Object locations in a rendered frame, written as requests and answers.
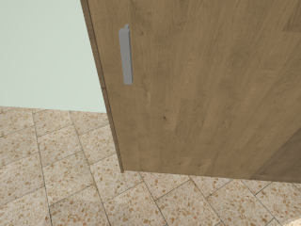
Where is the wardrobe door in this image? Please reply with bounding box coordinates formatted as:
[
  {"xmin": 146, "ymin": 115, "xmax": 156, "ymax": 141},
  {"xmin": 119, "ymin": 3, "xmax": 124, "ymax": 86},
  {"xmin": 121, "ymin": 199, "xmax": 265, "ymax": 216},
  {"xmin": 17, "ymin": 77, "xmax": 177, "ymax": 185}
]
[
  {"xmin": 254, "ymin": 127, "xmax": 301, "ymax": 178},
  {"xmin": 87, "ymin": 0, "xmax": 301, "ymax": 180}
]

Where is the handle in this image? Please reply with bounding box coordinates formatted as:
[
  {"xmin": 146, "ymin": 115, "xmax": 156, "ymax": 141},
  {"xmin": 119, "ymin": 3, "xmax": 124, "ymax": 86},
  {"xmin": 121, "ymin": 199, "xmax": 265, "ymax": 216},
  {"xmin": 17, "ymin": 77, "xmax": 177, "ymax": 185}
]
[{"xmin": 119, "ymin": 24, "xmax": 134, "ymax": 85}]

